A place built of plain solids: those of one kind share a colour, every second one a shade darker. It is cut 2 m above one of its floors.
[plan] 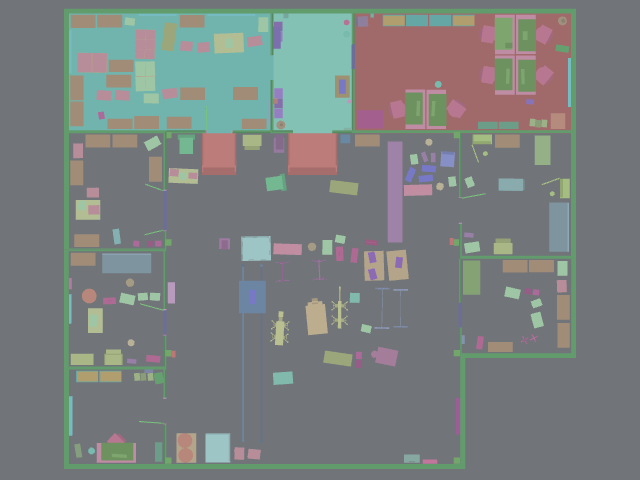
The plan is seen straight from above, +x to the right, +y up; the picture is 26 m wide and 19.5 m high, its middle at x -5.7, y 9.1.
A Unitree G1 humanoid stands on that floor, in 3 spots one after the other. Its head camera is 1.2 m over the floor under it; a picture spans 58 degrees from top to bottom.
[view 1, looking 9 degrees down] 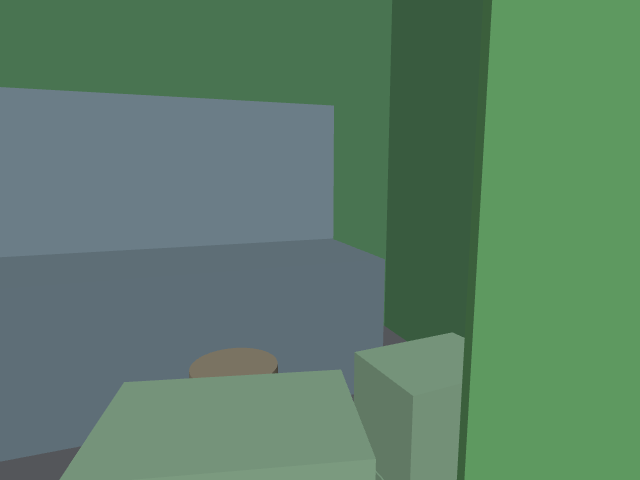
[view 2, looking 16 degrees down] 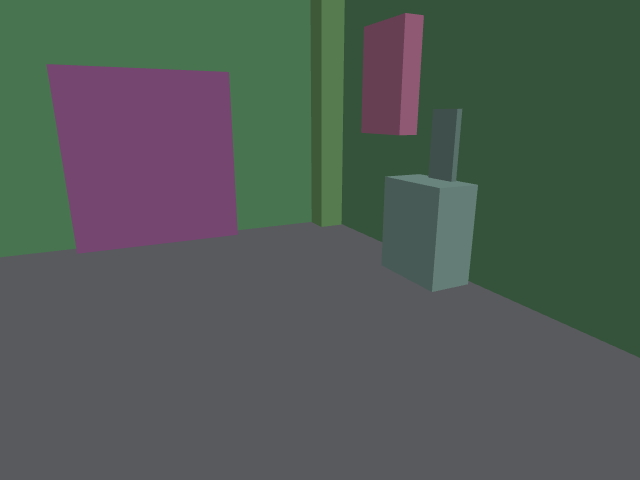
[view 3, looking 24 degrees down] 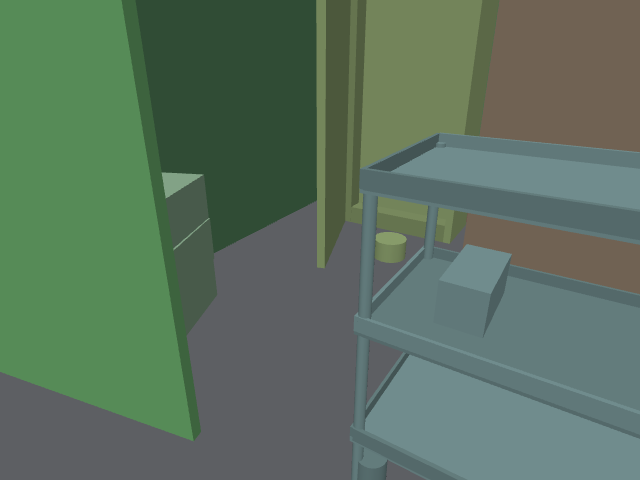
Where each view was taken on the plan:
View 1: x -13.65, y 5.75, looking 70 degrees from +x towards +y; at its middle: workbench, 2.95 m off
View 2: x -4.50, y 2.35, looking -26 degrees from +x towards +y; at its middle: ground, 4.35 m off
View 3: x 1.95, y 10.30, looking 122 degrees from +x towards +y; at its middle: control_cabinet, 2.50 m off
